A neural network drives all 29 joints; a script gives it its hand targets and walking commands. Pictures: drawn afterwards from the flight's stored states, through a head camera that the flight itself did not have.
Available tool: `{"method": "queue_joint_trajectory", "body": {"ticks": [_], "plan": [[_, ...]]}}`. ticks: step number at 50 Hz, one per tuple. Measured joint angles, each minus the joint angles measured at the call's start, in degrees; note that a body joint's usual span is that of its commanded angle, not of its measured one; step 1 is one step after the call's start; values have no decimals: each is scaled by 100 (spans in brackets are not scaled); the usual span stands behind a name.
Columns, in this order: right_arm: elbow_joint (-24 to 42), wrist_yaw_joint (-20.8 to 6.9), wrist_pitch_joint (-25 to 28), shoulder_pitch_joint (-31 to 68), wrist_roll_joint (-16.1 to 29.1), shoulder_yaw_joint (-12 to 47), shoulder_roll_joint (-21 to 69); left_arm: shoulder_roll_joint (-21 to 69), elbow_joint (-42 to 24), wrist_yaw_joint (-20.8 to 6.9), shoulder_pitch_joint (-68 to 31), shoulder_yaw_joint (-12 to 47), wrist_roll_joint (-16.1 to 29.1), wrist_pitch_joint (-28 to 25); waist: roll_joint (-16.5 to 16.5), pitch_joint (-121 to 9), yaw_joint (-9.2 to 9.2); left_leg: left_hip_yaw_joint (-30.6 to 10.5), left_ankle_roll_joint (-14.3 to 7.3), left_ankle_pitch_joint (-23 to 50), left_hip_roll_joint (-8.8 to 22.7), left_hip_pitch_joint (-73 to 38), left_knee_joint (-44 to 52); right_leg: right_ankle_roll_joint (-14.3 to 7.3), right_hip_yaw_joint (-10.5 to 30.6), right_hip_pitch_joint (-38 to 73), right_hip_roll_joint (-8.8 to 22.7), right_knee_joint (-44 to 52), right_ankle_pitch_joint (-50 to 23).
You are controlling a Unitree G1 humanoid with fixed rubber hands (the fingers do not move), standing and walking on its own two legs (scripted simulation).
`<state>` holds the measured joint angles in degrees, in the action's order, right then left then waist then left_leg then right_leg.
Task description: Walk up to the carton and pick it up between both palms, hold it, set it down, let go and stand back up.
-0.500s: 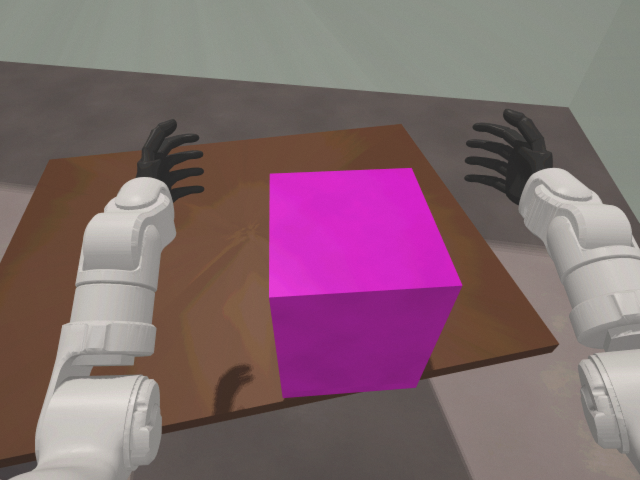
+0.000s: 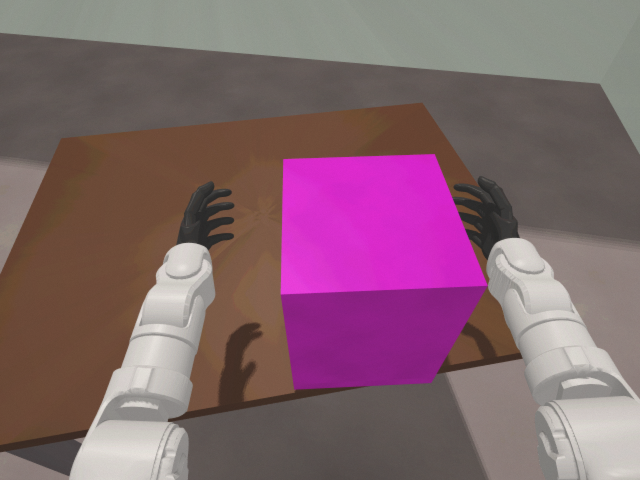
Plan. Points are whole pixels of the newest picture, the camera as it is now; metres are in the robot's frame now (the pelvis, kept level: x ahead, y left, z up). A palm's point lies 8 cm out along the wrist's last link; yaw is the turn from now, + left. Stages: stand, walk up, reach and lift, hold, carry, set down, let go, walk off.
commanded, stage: reach and lift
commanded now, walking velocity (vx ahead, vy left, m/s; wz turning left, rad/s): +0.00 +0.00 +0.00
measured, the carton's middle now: (361, 277) +0.40 -0.02 +0.03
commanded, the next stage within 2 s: none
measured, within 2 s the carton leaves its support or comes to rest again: neither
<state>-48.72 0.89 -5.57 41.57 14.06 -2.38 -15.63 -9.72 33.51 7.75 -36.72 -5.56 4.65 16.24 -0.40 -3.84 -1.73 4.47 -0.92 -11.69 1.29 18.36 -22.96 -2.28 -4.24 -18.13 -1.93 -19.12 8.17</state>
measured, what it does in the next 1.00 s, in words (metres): stands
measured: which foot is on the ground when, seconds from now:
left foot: down 0.00-1.00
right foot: down 0.00-1.00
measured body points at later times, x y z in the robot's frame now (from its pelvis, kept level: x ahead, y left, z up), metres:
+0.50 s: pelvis +0.00 -0.01 +0.00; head +0.03 +0.00 +0.45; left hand +0.41 +0.17 +0.08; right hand +0.43 -0.17 +0.09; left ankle -0.01 +0.10 -0.74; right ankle +0.01 -0.09 -0.74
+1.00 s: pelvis -0.01 -0.01 +0.00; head +0.02 +0.00 +0.45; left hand +0.41 +0.14 +0.08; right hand +0.43 -0.16 +0.09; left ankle -0.01 +0.10 -0.74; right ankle +0.01 -0.09 -0.74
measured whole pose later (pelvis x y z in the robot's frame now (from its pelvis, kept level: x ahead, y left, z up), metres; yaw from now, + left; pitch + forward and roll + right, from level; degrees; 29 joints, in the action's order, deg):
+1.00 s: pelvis -0.01 -0.01 +0.00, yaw -1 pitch +7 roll +0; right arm -61.8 7.4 3.2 47.6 6.7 -6.0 -6.6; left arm 0.7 51.3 11.2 -43.9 -13.3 -6.6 0.4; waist -1.6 -4.3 -1.8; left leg 5.0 -0.3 -10.9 2.0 19.7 -23.3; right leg -3.1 -3.6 -20.2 -2.6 -20.4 7.7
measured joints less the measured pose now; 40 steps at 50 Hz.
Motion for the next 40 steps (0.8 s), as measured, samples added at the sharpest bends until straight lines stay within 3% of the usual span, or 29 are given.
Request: {"method": "queue_joint_trajectory", "body": {"ticks": [10,15,23,32,40], "plan": [[-1004,105,869,207,83,319,60,288,1145,-127,-222,-250,-458,-1143,-27,-176,-51,-6,31,-44,31,0,-3,-14,2,0,-33,1,44],[-1227,143,1068,224,242,445,78,282,1390,-92,-137,-200,-384,-1448,-34,-159,-60,-38,48,-50,36,29,-41,-30,-29,-16,-36,-30,60],[-1299,218,1044,344,152,353,230,396,1495,13,-217,-109,-302,-1617,-13,-221,-32,-68,54,-31,42,225,-130,-50,-61,-201,-36,-113,48],[-1433,423,992,578,-337,-42,666,732,1982,117,-702,-469,-748,-1797,-92,-210,29,-31,51,38,34,275,-93,-63,-25,-310,-27,-176,23],[-1374,538,953,581,-602,-262,810,1022,1872,285,-700,-703,-1077,-1659,-111,-100,-8,42,57,61,59,163,-41,-73,49,-227,-56,-127,-27]]}}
